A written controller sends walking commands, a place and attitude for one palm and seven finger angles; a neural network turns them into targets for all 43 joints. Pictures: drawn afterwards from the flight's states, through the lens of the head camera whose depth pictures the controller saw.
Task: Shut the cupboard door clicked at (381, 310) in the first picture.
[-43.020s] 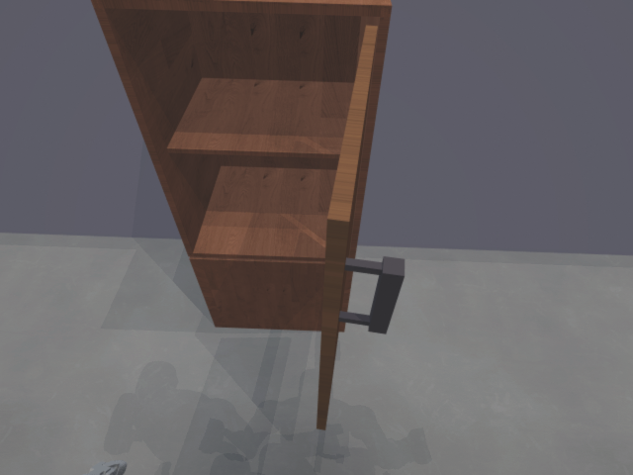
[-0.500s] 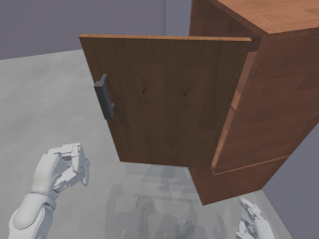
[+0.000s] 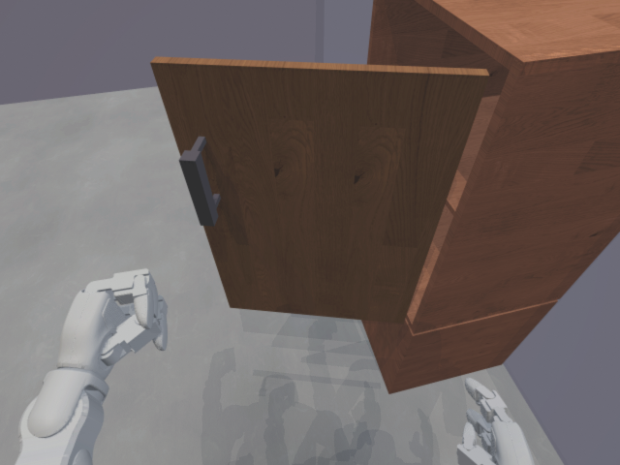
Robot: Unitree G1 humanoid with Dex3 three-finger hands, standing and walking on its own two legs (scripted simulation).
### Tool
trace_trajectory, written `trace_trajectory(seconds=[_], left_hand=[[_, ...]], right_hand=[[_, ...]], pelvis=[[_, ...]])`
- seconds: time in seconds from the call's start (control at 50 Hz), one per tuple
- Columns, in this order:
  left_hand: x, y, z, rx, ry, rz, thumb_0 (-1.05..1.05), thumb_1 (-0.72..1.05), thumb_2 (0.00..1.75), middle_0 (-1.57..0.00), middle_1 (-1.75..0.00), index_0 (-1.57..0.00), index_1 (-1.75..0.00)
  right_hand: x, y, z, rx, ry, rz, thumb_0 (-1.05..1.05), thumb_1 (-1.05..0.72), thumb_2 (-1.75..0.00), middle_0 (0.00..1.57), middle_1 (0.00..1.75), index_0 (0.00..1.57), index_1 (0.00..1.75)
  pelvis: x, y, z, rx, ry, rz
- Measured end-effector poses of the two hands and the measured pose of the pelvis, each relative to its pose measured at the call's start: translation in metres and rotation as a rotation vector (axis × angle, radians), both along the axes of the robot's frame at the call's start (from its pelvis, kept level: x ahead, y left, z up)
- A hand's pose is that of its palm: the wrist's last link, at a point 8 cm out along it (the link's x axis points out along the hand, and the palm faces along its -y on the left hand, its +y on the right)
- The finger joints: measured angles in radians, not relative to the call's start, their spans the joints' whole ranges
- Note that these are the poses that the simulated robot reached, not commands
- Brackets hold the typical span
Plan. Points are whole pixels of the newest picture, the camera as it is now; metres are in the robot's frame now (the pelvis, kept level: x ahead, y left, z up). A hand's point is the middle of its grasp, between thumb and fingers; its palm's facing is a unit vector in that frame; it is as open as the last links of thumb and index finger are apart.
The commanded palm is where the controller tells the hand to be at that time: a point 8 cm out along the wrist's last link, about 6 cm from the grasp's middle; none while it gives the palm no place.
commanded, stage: bring the fist close to the handle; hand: left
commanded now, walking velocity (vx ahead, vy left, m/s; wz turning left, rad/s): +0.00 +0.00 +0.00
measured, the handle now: (204, 181) +0.48 +0.21 +0.11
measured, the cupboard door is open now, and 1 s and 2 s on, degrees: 70 70 62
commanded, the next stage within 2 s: push the door shut along its arc in 1.24 s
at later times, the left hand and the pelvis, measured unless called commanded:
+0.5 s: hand (182, 262) +0.32 +0.19 +0.11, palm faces -0.01 -1.00 -0.04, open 3.1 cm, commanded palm +0.31 +0.24 +0.11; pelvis +0.01 +0.01 +0.00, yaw -1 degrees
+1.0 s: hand (214, 222) +0.39 +0.17 +0.11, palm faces -0.01 -1.00 -0.01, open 3.1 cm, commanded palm +0.36 +0.23 +0.11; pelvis +0.01 +0.01 +0.00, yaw -2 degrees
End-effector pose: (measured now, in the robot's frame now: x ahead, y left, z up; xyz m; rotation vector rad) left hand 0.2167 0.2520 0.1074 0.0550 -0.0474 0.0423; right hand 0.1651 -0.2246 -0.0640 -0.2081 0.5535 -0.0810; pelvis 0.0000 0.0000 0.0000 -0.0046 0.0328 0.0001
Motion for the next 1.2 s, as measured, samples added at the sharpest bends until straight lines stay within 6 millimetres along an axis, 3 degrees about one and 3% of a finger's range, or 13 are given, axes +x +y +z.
trace_trajectory(seconds=[0.1, 0.22, 0.28, 0.42, 0.58, 0.74, 0.84, 1.04, 1.2], left_hand=[[0.024, -0.001, 0.01, -0.003, -0.052, -0.018, 0.01, 0.9, 0.9, -1.3, -1.5, -1.3, -1.5], [0.054, -0.021, -0.006, -0.017, 0.06, -0.118, 0.01, 0.9, 0.9, -1.3, -1.5, -1.3, -1.5], [0.065, -0.018, -0.008, -0.029, 0.066, -0.082, 0.01, 0.9, 0.89, -1.3, -1.5, -1.3, -1.5], [0.078, -0.001, 0.011, -0.011, -0.034, -0.01, 0.01, 0.9, 0.89, -1.3, -1.5, -1.3, -1.5], [0.098, -0.014, -0.008, -0.034, 0.069, -0.075, 0.01, 0.9, 0.9, -1.3, -1.5, -1.3, -1.5], [0.133, -0.018, 0.009, -0.029, -0.011, -0.04, 0.01, 0.9, 0.89, -1.3, -1.5, -1.3, -1.5], [0.152, -0.016, 0.004, -0.021, 0.058, -0.043, 0.01, 0.9, 0.9, -1.3, -1.5, -1.3, -1.5], [0.154, -0.027, 0.002, -0.038, 0.012, -0.05, 0.01, 0.9, 0.89, -1.3, -1.5, -1.3, -1.5], [0.144, -0.018, 0.0, -0.022, 0.029, -0.028, 0.01, 0.9, 0.89, -1.3, -1.5, -1.3, -1.5]], right_hand=[[-0.002, 0.002, -0.004, -0.002, 0.022, 0.005, 0.01, -0.9, -0.9, 0.2, 0.3, 0.21, 0.3], [-0.008, 0.0, -0.008, 0.005, 0.048, -0.04, 0.01, -0.9, -0.9, 0.2, 0.3, 0.21, 0.3], [-0.013, -0.001, -0.008, 0.004, 0.068, -0.058, 0.01, -0.9, -0.9, 0.2, 0.3, 0.21, 0.3], [-0.017, -0.004, -0.01, 0.0, 0.106, -0.057, 0.01, -0.9, -0.9, 0.2, 0.3, 0.2, 0.3], [-0.018, -0.006, -0.014, -0.014, 0.139, -0.073, 0.01, -0.9, -0.9, 0.2, 0.3, 0.2, 0.3], [-0.026, -0.007, -0.016, -0.012, 0.177, -0.086, 0.01, -0.9, -0.9, 0.2, 0.3, 0.2, 0.3], [-0.038, -0.011, -0.022, -0.002, 0.226, -0.109, 0.01, -0.9, -0.9, 0.2, 0.3, 0.21, 0.3], [-0.061, -0.022, -0.029, -0.003, 0.304, -0.153, 0.01, -0.9, -0.9, 0.2, 0.3, 0.2, 0.3], [-0.06, -0.026, -0.026, -0.004, 0.294, -0.161, 0.01, -0.9, -0.9, 0.2, 0.3, 0.2, 0.3]], pelvis=[[-0.001, 0.003, 0.0, -0.005, 0.003, 0.008], [0.003, 0.007, 0.002, 0.003, 0.018, -0.008], [0.005, 0.007, 0.003, 0.008, 0.022, -0.019], [0.011, 0.008, 0.004, 0.006, 0.026, -0.022], [0.007, 0.011, 0.004, 0.003, 0.033, -0.013], [0.007, 0.008, 0.004, 0.008, 0.044, -0.023], [0.007, 0.008, 0.004, 0.007, 0.055, -0.024], [0.011, 0.006, 0.005, 0.012, 0.066, -0.042], [0.008, 0.004, 0.006, 0.01, 0.052, -0.04]])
